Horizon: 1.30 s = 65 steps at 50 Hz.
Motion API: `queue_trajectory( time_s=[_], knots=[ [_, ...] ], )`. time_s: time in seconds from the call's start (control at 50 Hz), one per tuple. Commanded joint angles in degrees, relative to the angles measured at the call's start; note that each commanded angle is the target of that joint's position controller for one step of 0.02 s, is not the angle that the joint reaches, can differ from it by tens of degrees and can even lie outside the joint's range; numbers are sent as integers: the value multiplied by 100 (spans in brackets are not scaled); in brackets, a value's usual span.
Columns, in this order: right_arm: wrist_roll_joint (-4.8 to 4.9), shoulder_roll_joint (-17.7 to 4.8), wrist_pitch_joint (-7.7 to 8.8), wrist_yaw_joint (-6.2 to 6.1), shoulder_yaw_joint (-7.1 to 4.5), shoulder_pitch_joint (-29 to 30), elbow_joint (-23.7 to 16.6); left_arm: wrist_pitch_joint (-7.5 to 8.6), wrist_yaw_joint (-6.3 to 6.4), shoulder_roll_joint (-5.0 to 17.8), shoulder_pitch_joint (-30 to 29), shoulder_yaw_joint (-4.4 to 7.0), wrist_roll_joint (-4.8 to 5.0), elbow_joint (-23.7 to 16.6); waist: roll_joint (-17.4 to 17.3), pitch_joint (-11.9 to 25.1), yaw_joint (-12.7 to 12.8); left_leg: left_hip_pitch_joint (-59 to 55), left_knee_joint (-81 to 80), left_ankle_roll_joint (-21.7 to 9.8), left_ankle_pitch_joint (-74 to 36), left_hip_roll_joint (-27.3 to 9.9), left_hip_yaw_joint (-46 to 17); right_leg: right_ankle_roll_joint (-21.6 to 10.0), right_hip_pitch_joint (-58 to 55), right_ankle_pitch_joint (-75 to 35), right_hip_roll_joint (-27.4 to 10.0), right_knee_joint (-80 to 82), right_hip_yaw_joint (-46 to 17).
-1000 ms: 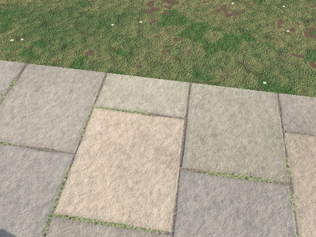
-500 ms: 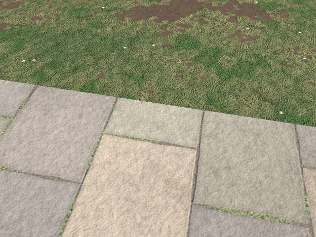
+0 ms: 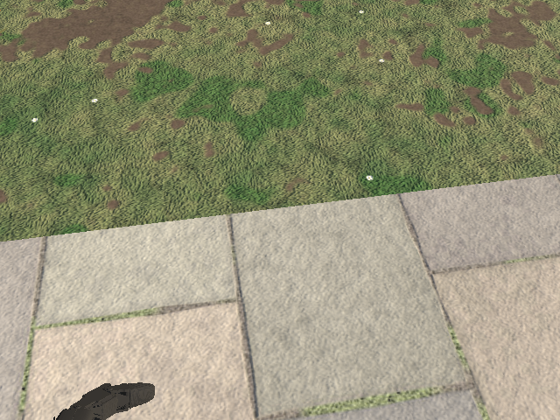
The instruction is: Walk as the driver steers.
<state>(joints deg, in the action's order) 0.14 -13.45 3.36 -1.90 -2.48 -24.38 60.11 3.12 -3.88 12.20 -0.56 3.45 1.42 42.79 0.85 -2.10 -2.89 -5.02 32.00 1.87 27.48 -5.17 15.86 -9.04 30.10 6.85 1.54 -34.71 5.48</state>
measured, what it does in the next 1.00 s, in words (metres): walks ahead, turning right: left foot, then right foot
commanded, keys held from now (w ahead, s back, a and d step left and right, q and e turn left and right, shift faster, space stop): w+e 0.22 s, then e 0.06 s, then no key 0.72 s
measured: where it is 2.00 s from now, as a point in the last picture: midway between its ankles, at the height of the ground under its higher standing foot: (312, 405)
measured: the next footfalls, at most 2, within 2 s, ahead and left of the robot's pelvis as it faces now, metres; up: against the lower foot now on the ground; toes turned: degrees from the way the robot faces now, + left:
left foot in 0.44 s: +0.44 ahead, +0.07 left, +0.00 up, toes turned -16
right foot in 0.78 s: +0.30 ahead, -0.14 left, +0.00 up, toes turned -14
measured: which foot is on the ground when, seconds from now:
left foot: down 0.00-0.00, up 0.02-0.42, down 0.44-1.00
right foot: down 0.00-0.46, up 0.48-0.76, down 0.78-1.00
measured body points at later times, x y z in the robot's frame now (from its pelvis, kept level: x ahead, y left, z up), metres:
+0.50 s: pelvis +0.25 +0.01 +0.01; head +0.29 +0.01 +0.46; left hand +0.38 +0.27 -0.11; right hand +0.41 -0.27 -0.07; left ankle +0.40 +0.08 -0.71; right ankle +0.12 -0.08 -0.68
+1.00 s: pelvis +0.32 -0.01 +0.02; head +0.32 -0.02 +0.47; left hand +0.47 +0.20 -0.11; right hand +0.35 -0.28 -0.11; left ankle +0.40 +0.08 -0.71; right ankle +0.26 -0.13 -0.71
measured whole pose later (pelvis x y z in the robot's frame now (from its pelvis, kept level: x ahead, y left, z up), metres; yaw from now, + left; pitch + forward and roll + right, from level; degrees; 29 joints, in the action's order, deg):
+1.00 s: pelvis +0.32 -0.01 +0.02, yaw -16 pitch -1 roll +1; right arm -0.7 -12.7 1.4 -0.3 -1.6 -10.1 50.0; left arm 0.9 1.8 11.8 15.3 2.2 -0.7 47.9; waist -0.5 -0.8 -0.9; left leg 19.1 31.1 -0.4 11.6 0.3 1.0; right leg 0.9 13.7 19.6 -0.6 -33.7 -2.5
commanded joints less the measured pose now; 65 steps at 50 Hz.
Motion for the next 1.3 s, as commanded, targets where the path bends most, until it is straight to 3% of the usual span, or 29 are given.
queue_trajectory(
  time_s=[0.02,0.04,0.06,0.08,0.1,0.16,0.2,0.26,0.3,0.36,0.4,0.44,0.46,0.48,0.5,0.52,0.54,0.56,0.6,0.64,0.68,0.72,0.76,0.78,0.8,0.84,0.86,0.96,1.3],
  knots=[
    [-32,-261,345,133,56,-183,-895,-30,193,1900,1985,578,-27,4,1275,2081,637,4504,5296,-62,318,709,-1122,-1897,-5572,736,-2171,1302,-4980],
    [158,-767,637,238,-70,599,-1087,-19,208,1419,2263,444,-113,74,629,2217,1060,5053,5572,-257,163,492,-2228,-1662,-5435,812,-2114,1886,-5100],
    [308,-922,707,242,-121,1033,-1292,47,220,1123,1983,367,-119,80,459,1415,926,5291,5251,-409,-290,221,-2164,-1337,-4728,404,-1866,1870,-4087],
    [231,-867,691,187,-130,1060,-1277,106,186,940,1470,302,-64,-27,-193,872,552,4969,4640,-400,-666,-41,-2135,-1090,-3657,-175,-1558,1957,-3324],
    [129,-912,597,132,-203,965,-1223,140,185,757,1089,233,-57,-132,-274,660,317,4537,4124,-336,-841,-225,-2112,-899,-2890,-541,-1305,2024,-2788],
    [-40,-740,341,115,-245,837,-1373,179,252,837,985,219,-75,-204,-121,403,14,3893,3360,-68,-1074,-325,-2007,-898,-1660,-938,-1023,2293,-2341],
    [-126,-664,285,72,-229,1286,-1594,193,337,1041,1185,267,-92,-191,6,259,92,3984,2648,108,-1620,-242,-1904,-894,-1321,-1047,-890,2373,-2107],
    [-142,-556,299,61,-173,2065,-1850,130,428,1145,1485,299,-69,-158,181,105,351,3804,1150,147,-2661,107,-1800,-568,-1151,-1586,-542,2072,-1761],
    [-118,-465,322,110,-129,2338,-1956,53,458,1161,1707,308,-52,-103,355,265,505,3406,403,110,-3256,418,-1672,-335,-1194,-1889,-425,1749,-1635],
    [-59,-594,321,208,-142,2502,-2068,-30,506,1034,1928,259,-29,-19,519,462,614,3263,-21,4,-3389,521,-1792,-203,-1704,-1688,-659,1285,-1980],
    [-103,-774,359,252,-195,2414,-2096,-67,558,977,1904,233,-69,-40,585,579,522,3170,-300,-178,-3036,531,-1881,-115,-2163,-1756,-829,800,-2315],
    [-205,-879,452,252,-234,1878,-1975,-74,590,839,1696,178,-95,-135,544,815,187,2300,-918,-462,-3818,440,-1777,142,-2247,-1983,-517,-22,-2268],
    [-337,-1173,486,225,-271,1392,-1965,-40,586,587,1701,82,-181,-276,52,1470,44,993,-556,-787,-5935,-397,-2425,401,-1697,-1001,-138,-1183,-1986],
    [-379,-1326,400,215,-298,1065,-1910,-8,562,407,2864,14,-96,-123,-1452,2301,334,-846,-272,-2000,-7489,-1837,-4025,816,-212,2740,605,-2907,-1611],
    [-130,-1038,301,252,-265,917,-1867,-25,521,903,3133,67,-54,-28,-1435,2696,291,-878,-543,-2232,-5797,-2109,-4947,939,231,3422,366,-3605,-1797],
    [-55,-810,227,254,-197,1176,-1964,-129,536,1215,2553,164,1,-41,-873,2042,123,-334,-757,-1985,-4448,-1774,-4585,1088,536,3048,187,-4018,-1752],
    [-95,-666,142,247,-118,1506,-2001,-255,582,1171,2096,167,-25,-110,-481,1559,162,329,-956,-1719,-3502,-1462,-4147,1174,577,2695,6,-3956,-1523],
    [-118,-486,79,254,-26,1834,-2020,-376,616,1096,1878,172,-85,-154,-389,1103,268,1105,-1193,-1584,-2899,-1199,-3766,1228,414,2473,-171,-3578,-1421],
    [-187,-551,-11,269,-30,2188,-1969,-510,632,741,1990,99,-108,-110,-807,666,519,2300,-1597,-1295,-2390,-596,-2954,1250,-498,2138,-302,-2390,-1003],
    [-194,-627,-39,250,-69,2127,-1890,-478,652,514,2048,30,-144,-31,-1005,761,473,2414,-1591,-1342,-2799,-422,-2566,1254,-1052,2049,-240,-1495,-769],
    [-135,-677,-53,218,-90,1949,-1798,-444,649,543,1975,24,-146,14,-975,1011,385,2146,-1512,-1443,-2651,-556,-2651,1205,-1342,1585,-268,-823,-768],
    [-64,-681,-110,188,-74,1997,-1771,-447,626,576,1985,42,-151,89,-892,994,468,2271,-1489,-1355,-1656,-558,-2673,1085,-1796,841,-230,-7,-668],
    [-36,-525,-140,183,-4,1873,-1690,-455,596,605,1836,44,-255,68,-754,721,485,2738,-1533,-951,-375,-358,-2612,864,-2236,407,-268,658,-710],
    [-75,-441,-123,198,31,1790,-1645,-448,606,765,1753,59,-326,-23,-513,581,438,2983,-1375,-659,81,-209,-2496,689,-2321,391,-636,832,-1123],
    [-100,-503,-109,215,-8,1625,-1661,-450,620,1112,1652,147,-267,22,131,309,149,2904,-1223,-420,1,222,-2027,491,-1729,1238,-728,849,-1274],
    [-108,-474,-98,184,-12,1783,-1618,-347,588,658,1570,46,-277,98,436,109,208,2149,-740,-277,-787,383,-1745,552,-842,2206,-605,1244,-1269],
    [-92,-411,-114,159,-4,1708,-1554,-287,580,614,1471,28,-288,104,526,64,153,1993,-630,-320,-1016,364,-1730,647,-720,2051,-577,1276,-1239],
    [-89,-415,-123,140,-22,1557,-1338,-124,579,635,1629,29,-195,218,196,179,202,1919,-448,-420,-1808,337,-1738,753,-1069,950,-494,937,-1121],
    [-10,-450,-295,6,-89,1535,-621,-166,611,457,1808,0,-164,800,-63,243,233,1563,-280,-382,-2626,282,-1760,769,-1413,57,-314,829,-883]
  ],
)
